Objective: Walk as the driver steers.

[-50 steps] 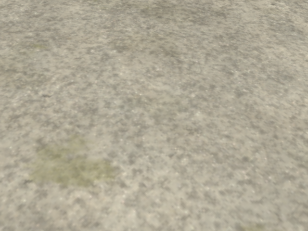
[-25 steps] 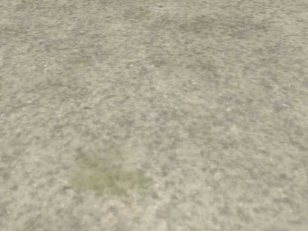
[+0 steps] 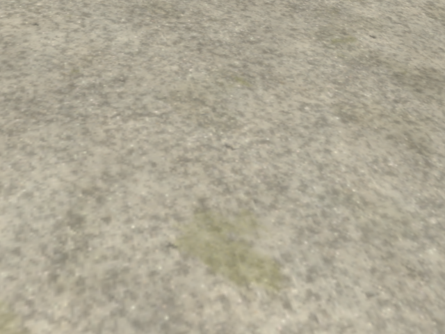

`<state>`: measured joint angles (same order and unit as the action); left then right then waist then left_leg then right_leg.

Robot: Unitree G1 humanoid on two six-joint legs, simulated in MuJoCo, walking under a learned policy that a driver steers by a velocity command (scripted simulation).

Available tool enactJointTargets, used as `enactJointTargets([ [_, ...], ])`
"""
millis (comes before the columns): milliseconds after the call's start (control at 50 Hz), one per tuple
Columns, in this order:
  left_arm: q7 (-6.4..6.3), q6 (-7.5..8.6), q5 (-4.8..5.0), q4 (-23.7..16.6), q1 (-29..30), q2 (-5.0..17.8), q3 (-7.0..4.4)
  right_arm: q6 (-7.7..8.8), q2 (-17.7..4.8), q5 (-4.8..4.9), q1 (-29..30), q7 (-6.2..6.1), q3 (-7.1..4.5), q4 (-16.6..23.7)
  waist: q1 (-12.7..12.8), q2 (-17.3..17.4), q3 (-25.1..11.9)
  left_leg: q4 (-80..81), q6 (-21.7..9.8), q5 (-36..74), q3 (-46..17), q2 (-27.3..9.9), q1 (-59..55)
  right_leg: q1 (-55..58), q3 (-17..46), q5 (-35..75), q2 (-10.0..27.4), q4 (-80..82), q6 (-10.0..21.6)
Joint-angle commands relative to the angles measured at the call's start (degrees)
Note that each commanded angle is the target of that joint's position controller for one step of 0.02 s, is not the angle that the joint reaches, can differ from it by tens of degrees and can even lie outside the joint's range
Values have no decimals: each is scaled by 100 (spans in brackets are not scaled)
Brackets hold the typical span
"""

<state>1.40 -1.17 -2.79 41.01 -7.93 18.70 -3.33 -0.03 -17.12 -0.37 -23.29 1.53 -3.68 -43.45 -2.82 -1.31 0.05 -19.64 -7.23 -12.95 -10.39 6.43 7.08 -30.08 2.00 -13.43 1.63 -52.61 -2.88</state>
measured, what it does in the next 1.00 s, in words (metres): walks ahead: right foot, then left foot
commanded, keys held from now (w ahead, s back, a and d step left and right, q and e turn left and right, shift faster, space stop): w+q+shift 0.12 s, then q+shift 0.20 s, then e+shift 0.68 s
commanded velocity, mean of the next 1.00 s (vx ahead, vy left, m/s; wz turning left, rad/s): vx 0.26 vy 0.00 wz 0.07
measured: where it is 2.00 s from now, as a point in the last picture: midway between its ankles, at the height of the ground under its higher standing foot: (197, 270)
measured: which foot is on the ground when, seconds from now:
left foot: down 0.00-0.28, up 0.30-0.60, down 0.62-1.00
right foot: up 0.00-0.24, down 0.26-0.64, up 0.66-1.00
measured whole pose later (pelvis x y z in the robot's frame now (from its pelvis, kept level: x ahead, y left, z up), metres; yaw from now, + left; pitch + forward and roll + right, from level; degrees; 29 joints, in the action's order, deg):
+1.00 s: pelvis +0.30 -0.01 -0.02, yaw -3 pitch +0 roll +1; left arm 3.4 -5.7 -0.2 38.1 -10.3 17.7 -4.5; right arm 0.0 -16.0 -1.8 -8.9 -1.2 -2.0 -40.8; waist 0.3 0.7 5.0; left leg -30.3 -0.1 -15.4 13.5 -5.3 13.9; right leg -21.5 -4.5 -22.4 2.2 -43.5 -0.3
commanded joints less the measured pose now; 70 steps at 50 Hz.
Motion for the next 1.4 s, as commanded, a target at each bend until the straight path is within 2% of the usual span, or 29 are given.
enactJointTargets([
  [20, -10, 122, 31, -583, 944, 378, -76, 162, -1036, 2, -137, -35, -274, 261, -168, 711, 354, 1022, -732, -1673, -1966, -1242, -370, -1220, 49, 339, -33, 438, -197],
  [160, 5, 289, 99, -929, 1637, 420, -24, 260, -1180, -57, -407, -60, -325, 173, -457, 830, 530, 659, -786, -863, -2502, -1086, -309, -738, 186, 200, -302, 1775, -151],
  [240, -218, 443, 166, -725, 280, 637, -101, 280, -1241, 6, 292, -111, -360, 254, 474, 788, 0, -855, -20, 2296, -2201, -553, 824, 2263, 78, 448, -592, 2706, 141],
  [260, -325, 497, 123, -601, -493, 1007, -214, 328, -1092, 70, 353, -76, -330, 270, 841, 345, -518, -2064, 244, 2304, -1698, -138, 1337, 3540, 452, 322, -45, 2799, 308],
  [280, -423, 495, -33, -605, -1403, 1467, -315, 343, -479, 232, 235, -124, -172, 461, 1087, -781, -1508, -3830, 467, -361, -716, 409, 2339, 5024, 2178, -754, 1752, 3129, 697],
  [300, -431, 415, 37, -596, -1231, 1647, -340, 278, -636, 100, -73, -178, -153, 619, 662, -1718, -1913, -4754, 497, -2304, -159, 561, 3061, 5069, 4200, 16, 2632, 3487, 1201],
  [320, -410, 355, 81, -611, -840, 1073, -254, 154, -956, -71, -41, -225, -196, 366, 446, -915, -1130, -5173, 503, -1754, 84, -151, 3228, 4314, 3508, 642, 2444, 3226, 1272],
  [340, -371, 347, 136, -602, -717, 598, -121, 109, -987, -154, 289, -154, -215, 278, 493, -388, -576, -5137, 511, -1411, 243, -250, 3031, 3618, 2541, 1678, 2044, 3160, 1312],
  [380, -285, 415, 140, -410, -675, 265, 25, 35, -670, -217, 510, -3, -164, 290, 342, -465, -144, -4857, 611, -1241, 335, -369, 2721, 2783, 1428, 3568, 1489, 3200, 1368],
  [460, -98, 639, 181, -1, -641, 371, 42, 13, -269, -168, 486, 84, 40, 229, 65, -736, -331, -3587, 664, -809, 267, -70, 2078, 2355, 751, 5145, 1101, 3264, 1426],
  [520, -65, 479, 223, 107, -575, 465, 20, -6, -157, -184, 1004, 51, 217, 296, 172, -912, -391, -2104, 757, -91, 993, -161, 1190, 1960, 545, 4995, 612, 3176, 1256],
  [600, -85, 253, 327, 150, -784, 831, -158, 54, -448, -139, 1150, -116, 208, 388, 16, -561, -268, -662, 589, 983, 838, -260, 87, 1438, 1142, 3211, 470, 2565, 868],
  [620, -77, 265, 361, 90, -889, 698, -144, 102, -733, -212, 1039, -201, 140, 388, -10, -147, -398, -421, 433, 1473, 391, -827, -540, 1036, 1146, 2140, 266, 2106, 651],
  [640, -67, 274, 394, -118, -1054, 273, -49, 122, -1177, -276, 754, -304, 64, 479, 3, 971, -920, -450, 105, 3101, -821, -2424, -1370, 411, 683, -256, -146, 892, 423],
  [660, -169, 148, 396, -106, -1643, 258, -45, -17, -1322, -81, 722, -340, -27, 459, 85, 1811, -1449, -349, -666, 3834, -1471, -3306, -1184, 243, -116, -2708, -687, -307, 409],
  [680, -228, 20, 270, 61, -1587, 628, -150, -68, -832, 2, 892, -357, 71, 560, 56, 1019, -1132, -235, -780, 3209, -1194, -3034, -915, 41, -30, -2497, -391, -1027, 394],
  [720, -192, -120, 219, 136, -1440, 504, -202, -82, -318, -58, 1600, -423, 229, 675, 365, 769, -356, 53, -490, 2606, -254, -2409, -234, -68, -60, -1791, -138, -1353, 236],
  [860, 89, -385, 223, -275, -863, 167, -185, 60, -347, -144, 1593, -442, 132, 613, 370, 992, -185, 145, -427, 2308, 986, -2322, -13, 88, -338, -976, 76, -586, 11],
  [1000, 235, -401, 269, -707, -426, 228, -207, 62, -770, -94, 1475, -200, -115, 599, 361, 965, -290, -679, 50, 1381, 1644, -2567, 344, 1397, -899, -744, -81, 1549, 397],
  [1020, 210, -355, 229, -646, -637, 274, -235, 34, -768, -56, 1396, -169, -144, 560, 508, 644, -335, -1229, 331, 834, 1877, -2430, 637, 1885, -814, -311, -176, 2159, 485],
  [1040, 117, -264, 139, -529, -1014, 644, -334, -6, -648, -64, 1129, -117, -142, 506, 660, -440, -276, -2485, 722, -278, 2224, -1988, 1368, 2467, 263, 167, 261, 3120, 667],
  [1060, 39, -182, 176, -737, -1045, 1703, -551, -90, -197, -103, 1287, -123, 0, 985, 548, -2061, -36, -3796, 1240, -2738, 2198, -857, 3264, 2746, 3155, 1880, 1993, 3562, 1464],
  [1080, 1, -187, 207, -695, -1495, 1658, -629, -182, -457, -223, 1779, -204, -16, 1076, 989, -1109, -373, -4572, 1172, -2684, 1024, -799, 3315, 2795, 3107, 2233, 2004, 3492, 2035],
  [1120, -98, -245, 218, -747, -761, 1166, -468, -135, -482, -90, 1583, -222, -22, 918, 512, -663, 47, -4546, 1067, -1446, 730, -1007, 3307, 2396, 2080, 1456, 1288, 3427, 1796],
  [1180, -139, -246, 279, -912, -158, 769, -318, -104, -654, -204, 1165, -211, -73, 617, 262, -489, -386, -4498, 1077, -707, 879, -857, 2808, 2426, 1409, 2562, 765, 3193, 1519],
  [1260, -155, -122, 226, -704, -433, 463, -154, -235, -412, -43, 941, -166, 24, 378, 361, -345, -538, -3859, 1050, -661, 1041, -872, 2356, 2615, 1040, 3081, 818, 3267, 1480],
  [1300, -170, -78, 159, -543, -630, 334, -65, -264, -331, -97, 887, -100, 86, 281, 479, -493, -572, -3274, 956, -576, 1120, -889, 1988, 2568, 1005, 1206, 818, 3687, 1453],
  [1340, -108, -22, 51, -410, -811, 671, -140, -260, -560, -126, 1173, 24, 19, 330, 671, -830, -145, -3027, 795, -524, 1087, -836, 2286, 2457, 1485, -1742, 1049, 4335, 1495],
  [1400, -134, 146, 21, -263, -883, 766, -169, -163, -653, -77, 1409, 155, -49, 355, 652, -511, 387, -2841, 594, -429, 698, -727, 3006, 2793, 1710, -2517, 1468, 4716, 1451],
])
Keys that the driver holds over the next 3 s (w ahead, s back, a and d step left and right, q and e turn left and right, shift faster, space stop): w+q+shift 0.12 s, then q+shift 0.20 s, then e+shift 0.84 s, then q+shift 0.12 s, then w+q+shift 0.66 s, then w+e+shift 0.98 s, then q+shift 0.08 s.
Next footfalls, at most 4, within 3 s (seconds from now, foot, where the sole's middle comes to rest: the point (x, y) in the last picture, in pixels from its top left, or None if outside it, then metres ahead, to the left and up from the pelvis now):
0.26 right None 0.30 -0.12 -0.79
0.62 left None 0.35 0.12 -0.79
1.04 right None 0.35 -0.11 -0.79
1.74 left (166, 303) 0.60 0.12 -0.79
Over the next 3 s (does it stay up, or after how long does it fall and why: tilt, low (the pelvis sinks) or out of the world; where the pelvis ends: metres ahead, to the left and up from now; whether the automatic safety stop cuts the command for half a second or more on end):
stays up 1.62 0.19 -0.04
